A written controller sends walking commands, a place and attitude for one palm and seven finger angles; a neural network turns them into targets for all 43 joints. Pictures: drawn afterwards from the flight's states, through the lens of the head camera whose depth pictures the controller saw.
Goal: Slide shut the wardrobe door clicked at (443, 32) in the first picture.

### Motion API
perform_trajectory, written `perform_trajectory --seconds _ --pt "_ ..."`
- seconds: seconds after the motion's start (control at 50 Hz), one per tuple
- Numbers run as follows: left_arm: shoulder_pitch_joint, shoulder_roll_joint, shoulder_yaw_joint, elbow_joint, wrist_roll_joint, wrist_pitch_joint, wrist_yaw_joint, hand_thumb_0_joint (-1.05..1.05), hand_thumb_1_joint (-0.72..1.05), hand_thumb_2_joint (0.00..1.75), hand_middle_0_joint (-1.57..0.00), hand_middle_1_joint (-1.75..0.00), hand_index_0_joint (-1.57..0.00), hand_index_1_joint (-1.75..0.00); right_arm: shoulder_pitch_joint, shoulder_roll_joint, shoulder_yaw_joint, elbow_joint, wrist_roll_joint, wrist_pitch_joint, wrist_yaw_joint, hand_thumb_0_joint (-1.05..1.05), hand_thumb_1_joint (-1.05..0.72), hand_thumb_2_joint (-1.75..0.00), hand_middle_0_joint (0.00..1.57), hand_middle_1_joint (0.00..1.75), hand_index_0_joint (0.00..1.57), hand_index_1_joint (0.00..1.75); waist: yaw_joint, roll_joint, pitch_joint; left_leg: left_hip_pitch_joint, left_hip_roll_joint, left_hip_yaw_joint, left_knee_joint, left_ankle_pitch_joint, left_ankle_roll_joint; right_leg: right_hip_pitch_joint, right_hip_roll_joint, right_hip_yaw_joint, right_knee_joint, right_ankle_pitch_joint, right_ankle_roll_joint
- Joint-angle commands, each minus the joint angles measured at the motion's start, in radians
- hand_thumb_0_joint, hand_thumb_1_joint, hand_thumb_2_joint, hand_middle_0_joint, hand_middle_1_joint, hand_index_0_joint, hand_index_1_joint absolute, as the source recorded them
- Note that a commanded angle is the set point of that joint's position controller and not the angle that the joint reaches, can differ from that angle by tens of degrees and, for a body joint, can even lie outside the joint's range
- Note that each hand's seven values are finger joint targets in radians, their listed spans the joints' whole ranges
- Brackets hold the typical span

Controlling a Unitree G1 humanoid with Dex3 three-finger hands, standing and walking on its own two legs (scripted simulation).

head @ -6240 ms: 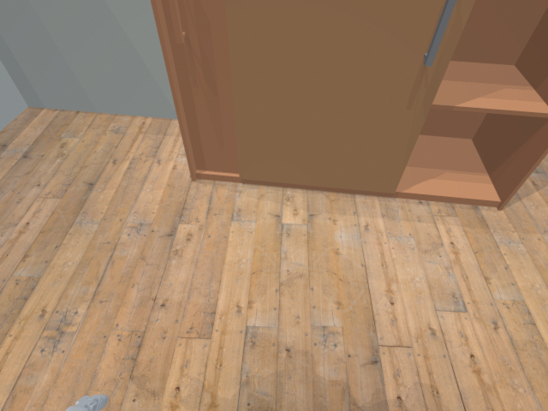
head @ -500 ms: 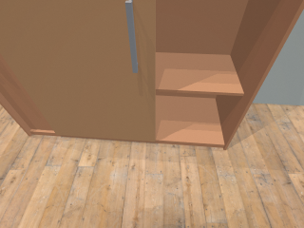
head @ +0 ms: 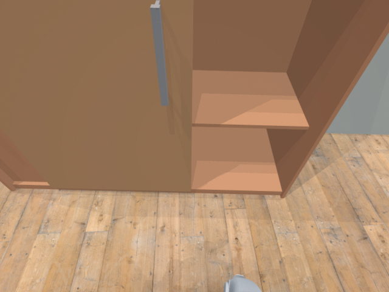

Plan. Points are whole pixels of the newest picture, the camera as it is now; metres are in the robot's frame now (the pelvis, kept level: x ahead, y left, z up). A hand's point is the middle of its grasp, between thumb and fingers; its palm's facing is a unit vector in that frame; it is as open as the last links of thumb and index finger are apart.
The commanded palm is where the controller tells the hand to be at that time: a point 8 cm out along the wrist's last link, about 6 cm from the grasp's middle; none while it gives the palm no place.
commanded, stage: take the last steps up to it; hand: left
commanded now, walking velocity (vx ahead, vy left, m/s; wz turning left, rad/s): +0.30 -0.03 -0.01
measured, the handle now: (161, 59) +0.71 +0.12 +0.11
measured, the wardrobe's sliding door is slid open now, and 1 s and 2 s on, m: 0.53 0.53 0.53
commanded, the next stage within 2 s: come to a stop and stand still in 0.40 s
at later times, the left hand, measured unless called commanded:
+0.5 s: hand (138, 288) +0.17 +0.14 -0.17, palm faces +0.10 -0.98 -0.19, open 7.2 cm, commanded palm none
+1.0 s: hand (146, 257) +0.23 +0.13 -0.17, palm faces +0.06 -0.95 -0.30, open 7.3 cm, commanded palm none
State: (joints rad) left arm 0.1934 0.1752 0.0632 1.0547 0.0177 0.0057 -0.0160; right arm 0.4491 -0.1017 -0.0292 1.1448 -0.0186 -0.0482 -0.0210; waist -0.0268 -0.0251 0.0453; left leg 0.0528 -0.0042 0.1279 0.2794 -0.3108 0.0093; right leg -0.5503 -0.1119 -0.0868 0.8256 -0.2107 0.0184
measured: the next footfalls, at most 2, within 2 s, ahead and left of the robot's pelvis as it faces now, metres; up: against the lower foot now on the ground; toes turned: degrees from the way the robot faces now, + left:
right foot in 0.12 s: +0.19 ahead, -0.13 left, +0.00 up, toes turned -8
left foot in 0.56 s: +0.29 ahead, +0.09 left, +0.00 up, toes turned +7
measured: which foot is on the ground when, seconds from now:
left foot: down 0.00-0.12, up 0.14-0.54, down 0.56-0.94, up 0.96-1.00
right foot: up 0.00-0.10, down 0.12-0.60, up 0.62-0.92, down 0.94-1.00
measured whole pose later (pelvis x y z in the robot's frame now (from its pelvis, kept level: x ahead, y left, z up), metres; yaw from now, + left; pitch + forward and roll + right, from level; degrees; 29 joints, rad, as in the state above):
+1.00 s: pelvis +0.20 -0.07 -0.01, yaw +0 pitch -1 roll +2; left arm 0.23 0.18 0.04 1.03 0.02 0.01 0.04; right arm 0.14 -0.21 -0.07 1.03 -0.01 0.07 -0.01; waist 0.02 0.04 0.05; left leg -0.37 0.05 0.05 0.66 -0.37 -0.02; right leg -0.28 -0.04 -0.04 0.63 -0.33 -0.02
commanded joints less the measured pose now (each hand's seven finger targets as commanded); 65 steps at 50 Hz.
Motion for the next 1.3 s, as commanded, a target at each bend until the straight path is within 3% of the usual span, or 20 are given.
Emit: perform_trajectory --seconds 0.0,0.06,0.08,0.1,0.12,0.18,0.26,0.48,0.52,0.56,0.58,0.64,0.78,0.84,0.88,0.92,0.98,1.06,1.18,1.28 --pt "-0.107 0.029 0.001 -0.098 -0.001 -0.032 -0.007 0.00 0.90 0.90 -0.20 -0.30 -0.20 -0.30 0.042 -0.172 -0.033 -0.017 -0.014 -0.019 -0.013 0.00 -0.90 -0.90 0.20 0.30 0.20 0.30 -0.009 0.153 0.131 -0.107 0.299 -0.133 -0.054 0.382 0.145 0.033 0.020 -0.026 -0.144 -0.026 -0.025" --pt "0.143 0.081 0.020 -0.023 0.006 -0.056 -0.002 0.00 0.90 0.90 -0.20 -0.30 -0.20 -0.30 0.021 -0.178 -0.033 -0.015 -0.005 -0.017 -0.008 0.00 -0.90 -0.90 0.20 0.30 0.20 0.30 0.109 0.063 -0.014 -0.187 0.216 -0.055 0.271 0.541 0.086 0.431 0.087 -0.062 -0.305 0.032 -0.064" --pt "0.295 0.164 0.040 0.019 0.014 -0.072 0.010 0.00 0.90 0.90 -0.20 -0.30 -0.20 -0.30 0.032 -0.146 -0.030 -0.027 0.009 -0.022 0.002 0.00 -0.90 -0.90 0.20 0.30 0.20 0.30 0.165 -0.067 -0.143 -0.384 0.143 -0.004 0.546 0.369 0.043 0.703 -0.089 0.145 -0.344 0.031 -0.128" --pt "0.400 0.274 0.063 0.041 0.004 -0.074 0.021 0.00 0.90 0.90 -0.20 -0.30 -0.20 -0.30 0.047 -0.097 -0.021 -0.067 0.018 -0.027 0.004 0.00 -0.90 -0.90 0.20 0.30 0.20 0.30 0.164 -0.265 -0.254 -0.601 0.010 0.002 0.878 -0.249 0.005 0.856 -0.353 0.547 -0.469 0.179 -0.244" --pt "0.358 0.273 0.063 0.036 -0.010 -0.072 0.025 0.00 0.90 0.90 -0.20 -0.30 -0.20 -0.30 -0.013 -0.126 -0.025 -0.074 0.021 -0.019 0.003 0.00 -0.90 -0.90 0.20 0.30 0.20 0.30 0.169 -0.199 -0.260 -0.624 0.050 -0.123 1.020 -0.264 0.020 0.768 -0.368 0.582 -0.533 0.067 -0.277" --pt "0.106 0.113 0.018 -0.036 -0.004 -0.069 0.036 0.00 0.90 0.90 -0.20 -0.30 -0.20 -0.30 -0.110 -0.096 -0.031 -0.091 -0.003 0.005 0.016 0.00 -0.90 -0.90 0.20 0.30 0.20 0.30 0.064 -0.013 0.005 -0.611 0.144 -0.148 0.995 -0.031 0.024 0.350 -0.252 0.329 -0.634 -0.117 -0.209" --pt "0.071 0.066 0.005 -0.036 0.007 -0.084 0.037 0.00 0.90 0.90 -0.20 -0.30 -0.20 -0.30 -0.033 -0.058 -0.025 -0.076 -0.010 0.038 0.023 0.00 -0.90 -0.90 0.20 0.30 0.20 0.30 -0.016 -0.057 0.008 -0.498 0.142 -0.097 0.776 0.016 -0.012 0.218 -0.167 0.123 -0.667 0.046 -0.188" --pt "0.164 0.124 0.003 0.025 0.000 -0.074 0.032 0.00 0.90 0.90 -0.20 -0.30 -0.20 -0.30 -0.238 -0.103 -0.008 -0.146 -0.003 0.003 0.030 0.00 -0.90 -0.90 0.20 0.30 0.20 0.30 0.033 -0.065 -0.005 -0.361 0.064 -0.031 0.271 0.103 -0.010 0.409 -0.142 0.087 -0.528 0.273 -0.168" --pt "0.171 0.068 -0.020 0.039 -0.006 -0.062 0.041 0.00 0.90 0.90 -0.20 -0.30 -0.20 -0.30 -0.165 -0.139 -0.001 -0.105 -0.005 -0.009 0.013 0.00 -0.90 -0.90 0.20 0.30 0.20 0.30 0.008 0.019 -0.053 -0.138 0.113 -0.095 0.146 0.478 0.003 0.342 -0.047 0.026 -0.342 0.357 -0.084" --pt "0.226 0.015 -0.042 0.045 -0.011 -0.048 0.057 0.00 0.90 0.90 -0.20 -0.30 -0.20 -0.30 -0.128 -0.209 -0.005 -0.090 0.003 0.004 -0.005 0.00 -0.90 -0.90 0.20 0.30 0.20 0.30 0.024 0.169 -0.105 -0.040 0.315 -0.227 0.167 0.994 0.109 0.286 0.039 -0.012 -0.251 -0.097 -0.017" --pt "0.246 0.028 -0.044 0.063 -0.017 -0.031 0.063 0.00 0.90 0.90 -0.20 -0.30 -0.20 -0.30 -0.179 -0.208 0.002 -0.084 0.011 0.010 -0.017 0.00 -0.90 -0.90 0.20 0.30 0.20 0.30 0.042 0.261 -0.120 -0.056 0.335 -0.250 0.121 1.078 0.136 0.297 0.043 0.004 -0.209 -0.251 0.004" --pt "0.210 0.081 -0.033 0.054 -0.012 0.003 0.069 0.00 0.90 0.90 -0.20 -0.30 -0.20 -0.30 -0.242 -0.203 -0.011 -0.094 0.015 0.036 -0.036 0.00 -0.90 -0.90 0.20 0.30 0.20 0.30 0.043 0.221 -0.038 -0.102 0.327 -0.233 0.085 1.099 0.162 0.235 0.033 0.060 -0.091 -0.299 0.002" --pt "0.172 0.052 0.005 -0.029 -0.005 0.034 0.059 0.00 0.90 0.90 -0.20 -0.30 -0.20 -0.30 -0.320 -0.244 -0.061 -0.162 -0.003 0.073 -0.027 0.00 -0.90 -0.90 0.20 0.30 0.20 0.30 0.046 0.128 -0.150 -0.168 0.343 -0.197 0.100 0.734 0.181 0.183 0.058 0.091 0.111 -0.291 0.001" --pt "0.190 0.045 0.001 -0.036 -0.004 0.026 0.056 0.00 0.90 0.90 -0.20 -0.30 -0.20 -0.30 -0.348 -0.229 -0.057 -0.175 -0.005 0.075 -0.011 0.00 -0.90 -0.90 0.20 0.30 0.20 0.30 0.061 0.184 -0.118 -0.315 0.298 -0.183 0.082 0.438 0.140 0.310 0.059 0.052 -0.071 -0.206 -0.009" --pt "0.255 0.061 -0.004 -0.014 0.004 0.009 0.057 0.00 0.90 0.90 -0.20 -0.30 -0.20 -0.30 -0.355 -0.198 -0.049 -0.176 0.003 0.077 0.002 0.00 -0.90 -0.90 0.20 0.30 0.20 0.30 0.094 0.087 -0.111 -0.396 0.202 -0.137 0.171 0.121 0.062 0.425 0.051 0.056 -0.350 -0.011 -0.002" --pt "0.133 0.203 -0.004 -0.063 0.012 -0.010 0.056 0.00 0.90 0.90 -0.20 -0.30 -0.20 -0.30 -0.315 -0.116 -0.034 -0.196 0.014 0.086 0.017 0.00 -0.90 -0.90 0.20 0.30 0.20 0.30 0.046 -0.217 -0.017 -0.436 0.028 -0.068 0.389 -0.174 -0.033 0.241 -0.238 0.417 -0.622 -0.094 -0.123" --pt "0.049 0.208 0.008 -0.078 0.009 -0.015 0.055 0.00 0.90 0.90 -0.20 -0.30 -0.20 -0.30 -0.315 -0.170 -0.041 -0.183 0.001 0.097 0.022 0.00 -0.90 -0.90 0.20 0.30 0.20 0.30 0.049 -0.185 0.043 -0.454 0.048 -0.160 0.568 -0.129 -0.018 0.173 -0.239 0.445 -0.652 -0.166 -0.177" --pt "0.051 0.199 0.015 -0.086 0.008 -0.018 0.055 0.00 0.90 0.90 -0.20 -0.30 -0.20 -0.30 -0.234 -0.170 -0.038 -0.155 0.003 0.085 0.026 0.00 -0.90 -0.90 0.20 0.30 0.20 0.30 0.050 -0.099 0.020 -0.480 0.039 -0.139 0.599 -0.057 -0.038 0.311 -0.196 0.291 -0.574 0.062 -0.165" --pt "0.154 0.212 0.028 -0.046 0.010 -0.020 0.064 0.00 0.90 0.90 -0.20 -0.30 -0.20 -0.30 -0.256 -0.160 -0.025 -0.189 0.010 0.074 0.013 0.00 -0.90 -0.90 0.20 0.30 0.20 0.30 0.102 -0.128 -0.076 -0.471 0.022 -0.117 0.423 -0.135 -0.056 0.532 -0.223 0.292 -0.479 0.471 -0.207" --pt "0.064 0.189 0.015 -0.037 0.000 -0.007 0.061 0.00 0.90 0.90 -0.20 -0.30 -0.20 -0.30 -0.134 -0.141 -0.017 -0.135 0.010 0.064 0.005 0.00 -0.90 -0.90 0.20 0.30 0.20 0.30 0.032 -0.139 -0.073 -0.185 0.007 -0.078 0.109 0.076 -0.040 0.338 -0.130 0.223 -0.468 0.184 -0.121"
